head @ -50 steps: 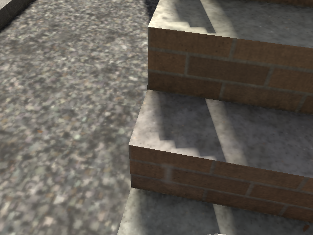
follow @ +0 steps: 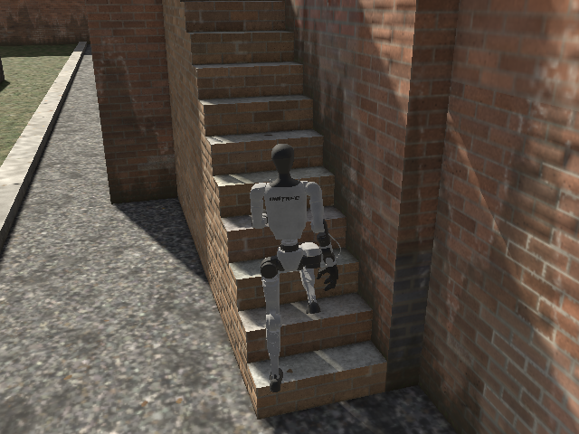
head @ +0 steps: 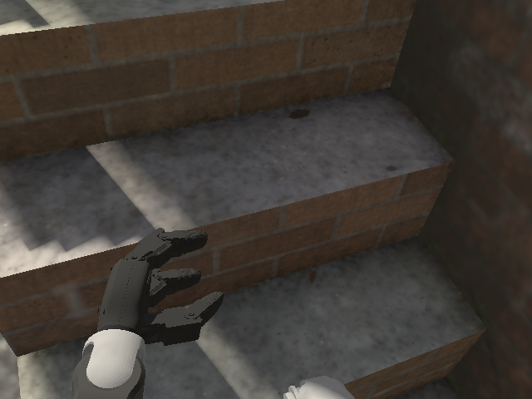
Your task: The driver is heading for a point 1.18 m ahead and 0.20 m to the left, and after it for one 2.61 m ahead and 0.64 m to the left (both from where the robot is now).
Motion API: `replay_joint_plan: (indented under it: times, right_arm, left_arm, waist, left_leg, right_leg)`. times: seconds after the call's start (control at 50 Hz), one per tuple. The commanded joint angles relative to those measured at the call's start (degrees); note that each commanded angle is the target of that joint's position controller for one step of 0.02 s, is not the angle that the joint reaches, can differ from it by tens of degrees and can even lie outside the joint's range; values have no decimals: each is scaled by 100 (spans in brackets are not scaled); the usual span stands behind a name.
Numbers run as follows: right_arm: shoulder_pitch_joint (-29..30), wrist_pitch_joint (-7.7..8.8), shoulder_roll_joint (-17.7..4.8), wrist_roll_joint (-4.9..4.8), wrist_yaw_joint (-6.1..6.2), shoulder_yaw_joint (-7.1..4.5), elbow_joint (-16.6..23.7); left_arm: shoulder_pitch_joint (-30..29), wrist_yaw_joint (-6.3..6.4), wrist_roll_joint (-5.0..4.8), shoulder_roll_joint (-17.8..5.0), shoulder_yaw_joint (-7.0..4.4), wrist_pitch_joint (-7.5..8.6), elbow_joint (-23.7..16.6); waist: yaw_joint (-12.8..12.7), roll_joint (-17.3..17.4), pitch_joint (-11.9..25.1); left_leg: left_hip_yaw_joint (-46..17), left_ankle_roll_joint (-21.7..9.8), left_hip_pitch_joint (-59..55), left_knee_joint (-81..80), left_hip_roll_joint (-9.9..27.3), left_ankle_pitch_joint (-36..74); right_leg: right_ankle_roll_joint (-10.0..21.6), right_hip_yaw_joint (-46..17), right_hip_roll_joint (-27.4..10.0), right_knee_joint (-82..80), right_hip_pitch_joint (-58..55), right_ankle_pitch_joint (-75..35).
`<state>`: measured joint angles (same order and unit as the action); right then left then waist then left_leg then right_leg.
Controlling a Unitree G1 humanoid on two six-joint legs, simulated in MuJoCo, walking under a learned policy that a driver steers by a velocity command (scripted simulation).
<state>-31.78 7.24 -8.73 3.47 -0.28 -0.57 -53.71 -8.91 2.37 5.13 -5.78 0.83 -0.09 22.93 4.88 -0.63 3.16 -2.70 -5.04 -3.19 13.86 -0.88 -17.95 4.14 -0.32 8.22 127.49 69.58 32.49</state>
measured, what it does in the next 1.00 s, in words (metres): climbs, turning left: right foot 0.21 m higher, then left foot 0.21 m lower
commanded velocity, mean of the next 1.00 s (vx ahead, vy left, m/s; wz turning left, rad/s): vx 0.50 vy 0.00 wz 0.41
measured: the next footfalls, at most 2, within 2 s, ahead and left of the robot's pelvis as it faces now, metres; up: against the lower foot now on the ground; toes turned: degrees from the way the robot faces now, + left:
right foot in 0.06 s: +0.09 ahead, -0.11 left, +0.21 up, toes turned -4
left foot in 0.38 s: -0.04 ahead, +0.00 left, +0.01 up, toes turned +7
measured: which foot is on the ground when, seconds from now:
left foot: down 0.00-0.10, up 0.12-0.36, down 0.38-0.70, up 0.72-0.98, down 1.00-1.00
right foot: up 0.00-0.04, down 0.06-0.26, up 0.28-0.60, down 0.62-1.00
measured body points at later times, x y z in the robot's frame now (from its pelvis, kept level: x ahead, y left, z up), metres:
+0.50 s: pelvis +0.01 -0.07 -0.01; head +0.02 -0.07 +0.44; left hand +0.32 +0.09 +0.04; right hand -0.05 -0.29 -0.15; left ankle -0.08 +0.00 -0.73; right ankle +0.02 -0.19 -0.36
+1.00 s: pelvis +0.04 -0.14 +0.12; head +0.10 -0.13 +0.57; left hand +0.13 +0.13 +0.01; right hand +0.27 -0.34 +0.03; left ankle +0.07 -0.07 -0.48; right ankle +0.05 -0.27 -0.55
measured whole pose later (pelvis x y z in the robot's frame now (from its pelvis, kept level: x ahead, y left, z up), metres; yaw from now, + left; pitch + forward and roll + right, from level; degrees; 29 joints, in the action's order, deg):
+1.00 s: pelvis +0.04 -0.14 +0.12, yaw +21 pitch +4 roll +1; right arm -7.9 1.4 -12.9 2.4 1.1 -2.8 -35.7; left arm 7.4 2.8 3.7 -10.8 -4.0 5.3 45.2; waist 6.8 0.1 -2.1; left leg 4.6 -1.1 48.5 78.3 -5.8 -13.2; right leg 0.0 2.9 -4.1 58.7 28.1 51.1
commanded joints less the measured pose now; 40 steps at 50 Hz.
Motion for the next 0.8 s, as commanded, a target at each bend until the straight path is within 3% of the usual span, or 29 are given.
replay_joint_plan:
  times: [0.02,0.04,0.06,0.08,0.1,0.12,0.14,0.16,0.18,0.2,0.24,0.28,0.3,0.32,0.34,0.36,0.38,0.4,0.44,0.46,0.48,0.54,0.62,0.66,0.7,0.72,0.74,0.76,0.8]
  right_arm:
    - [-29,283,-980,-118,315,-304,272]
    - [740,325,-1100,-174,369,-412,361]
    - [1340,306,-1363,-228,305,-471,514]
    - [1027,142,-1470,-399,143,-581,651]
    - [1025,144,-1758,-488,-68,-684,668]
    - [1317,67,-1622,-476,-313,-697,854]
    - [1637,-40,-872,-240,-279,-548,1073]
    - [1836,-61,-277,-107,-208,-458,1517]
    - [1098,-147,-301,-138,-149,-452,1495]
    - [-281,-265,-715,-112,-103,-564,1109]
    - [-2805,-660,-875,-40,95,-671,409]
    - [-3772,-880,30,-108,195,-361,-104]
    - [-2365,-757,274,-171,143,-267,13]
    - [-949,-506,136,-199,169,-271,518]
    - [-134,-330,-283,-120,69,-293,588]
    - [517,-257,-160,-46,-9,-117,709]
    - [546,-162,-323,79,-51,-44,791]
    - [323,42,-667,65,17,-140,834]
    - [280,212,-1081,-297,83,-334,869]
    - [975,352,-2129,-117,277,-694,1094]
    - [904,296,-1516,-214,335,-541,922]
    - [70,137,-1343,-193,344,-608,742]
    - [-3,-128,-1074,-247,393,-758,500]
    - [546,-258,-805,-204,357,-769,683]
    - [1703,-158,-1718,-279,216,-1075,1137]
    - [2187,-134,-967,-215,54,-963,1470]
    - [1837,-8,-494,-34,8,-722,1663]
    - [2132,81,-128,20,45,-525,1702]
    - [1572,24,-448,-21,47,-525,1518]
  left_arm:
    - [-1536,-92,-197,-152,173,-38,-1481]
    - [-993,-27,-274,-355,134,-51,-1467]
    - [215,41,-297,-652,-34,-160,-884]
    - [1200,78,-302,-974,-260,-164,-397]
    - [2315,89,-369,-1163,-404,-120,-34]
    - [3067,168,-307,-1320,-528,-125,386]
    - [2626,217,-154,-949,-451,-98,661]
    - [1680,244,67,-613,-375,29,516]
    - [442,326,169,-311,-308,83,505]
    - [-511,432,178,-88,-197,118,593]
    - [-2312,475,173,-463,-243,395,426]
    - [-3322,247,-171,-239,-151,453,347]
    - [-2158,165,-363,33,-47,360,501]
    - [-1273,88,-151,116,5,197,225]
    - [-255,44,-44,193,-16,96,382]
    - [561,60,-189,336,-43,53,433]
    - [437,61,-297,572,14,42,133]
    - [336,100,-149,383,52,148,-270]
    - [-32,121,155,63,133,208,-653]
    - [-269,195,-87,-229,72,91,-1155]
    - [-1261,274,-70,-770,-111,-40,-1025]
    - [-1365,106,-290,-732,-150,-63,-1029]
    - [-1394,85,-388,58,167,-31,-1261]
    - [-87,133,-423,-258,68,169,-834]
    - [2051,151,-687,-1188,-285,352,-426]
    - [1804,183,-636,-1286,-375,336,333]
    - [1648,260,-218,-1328,-446,292,593]
    - [1663,271,-133,-854,-400,229,721]
    - [700,376,14,-222,-320,290,1032]
  waist:
    - [-186,1594,-1052]
    - [-745,1525,-674]
    - [-1364,817,192]
    - [-1335,-206,1315]
    - [-1660,-477,2175]
    - [-1960,-1663,2672]
    - [-1448,-1780,2479]
    - [-739,-701,1440]
    - [297,-263,484]
    - [1297,659,33]
    - [2864,1327,-243]
    - [3397,1431,-1439]
    - [2247,1864,-1479]
    - [1143,1312,-1080]
    - [336,567,-537]
    - [-397,-255,36]
    - [-646,-626,317]
    - [-791,-867,-135]
    - [-738,-748,-540]
    - [-909,871,-438]
    - [-396,-519,-559]
    - [196,-1110,-863]
    - [334,848,-207]
    - [-413,487,965]
    - [-1800,-141,2670]
    - [-1366,-1995,2500]
    - [-914,-2733,2515]
    - [-747,-2276,2172]
    - [480,-284,581]
  left_leg:
    - [-1176,-715,328,-998,1678,7356]
    - [-1189,-520,979,-283,1815,7801]
    - [-972,-449,1410,522,1476,8760]
    - [-1150,-218,1092,1979,1154,9648]
    - [-1382,137,2305,3371,848,8554]
    - [-631,647,3939,5934,-436,3280]
    - [-353,639,4751,8452,-1290,-706]
    - [-1238,398,5056,8788,-845,-796]
    - [-1247,136,3960,8598,-259,-971]
    - [140,291,2282,8623,-455,-79]
    - [854,161,295,7524,-402,953]
    - [435,-773,-325,2414,273,2657]
    - [286,-808,809,1022,397,3207]
    - [-553,-707,2102,375,348,2578]
    - [147,-506,1933,109,482,3022]
    - [3,-419,1813,325,551,3065]
    - [-603,-380,1407,1245,686,3499]
    - [-1696,-343,1250,1012,1018,4458]
    - [-2789,-905,459,629,1610,4973]
    - [-5306,-1822,596,-427,2893,3073]
    - [-4702,-1786,344,-398,2481,1987]
    - [-3414,-1534,-303,255,1934,2815]
    - [-2236,-994,194,-241,1061,3488]
    - [-977,-306,50,1808,418,7777]
    - [-910,487,1203,4714,170,6742]
    - [-400,639,4274,6507,-1028,812]
    - [-758,803,6383,9585,-1571,-889]
    - [-1228,660,6850,10292,-1213,-1119]
    - [-1022,386,5831,9955,-570,-296]
  right_leg:
    - [-243,549,-1085,-2522,-226,-4]
    - [139,-486,-1447,-4631,-1956,-160]
    - [334,-98,-1027,-5866,-3837,-543]
    - [379,68,-581,-6361,-5243,-722]
    - [649,-731,-885,-7146,-7358,-1223]
    - [1042,-1911,-1542,-8396,-8585,-1357]
    - [989,-2575,-1950,-8656,-7373,-1390]
    - [760,-2386,-2132,-8220,-5689,-1364]
    - [407,-1986,-2189,-7727,-3276,-1023]
    - [238,-981,-1934,-7897,-1267,-308]
    - [-193,339,-1574,-7386,618,-348]
    - [-237,1180,-897,-5224,1550,233]
    - [69,1031,-633,-3087,388,855]
    - [61,387,-507,-1333,-918,272]
    - [131,556,-362,44,-1386,93]
    - [135,431,-179,1245,-1534,-76]
    - [69,44,-257,2092,-832,-319]
    - [0,-157,-560,2046,143,-834]
    - [-208,38,-1004,1474,1249,-911]
    - [-405,-972,-1424,1593,1481,-859]
    - [-447,-1010,-1456,1780,1791,-1205]
    - [-262,-628,-1757,-767,1556,-1199]
    - [198,-151,-1656,-3461,-282,211]
    - [581,-346,-1169,-5758,-2602,1218]
    - [543,-1378,-1660,-8466,-6252,-490]
    - [680,-2080,-2196,-8688,-7784,-1845]
    - [946,-2956,-2656,-8171,-8195,-3894]
    - [707,-2576,-2535,-7647,-7492,-3336]
    - [180,-1667,-2311,-7333,-4470,-1326]
Keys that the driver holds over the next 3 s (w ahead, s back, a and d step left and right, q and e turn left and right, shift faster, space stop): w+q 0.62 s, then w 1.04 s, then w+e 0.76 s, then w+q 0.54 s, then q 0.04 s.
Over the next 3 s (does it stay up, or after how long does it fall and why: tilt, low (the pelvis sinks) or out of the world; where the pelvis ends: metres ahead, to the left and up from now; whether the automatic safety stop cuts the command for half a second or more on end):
stays up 0.54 -0.01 0.51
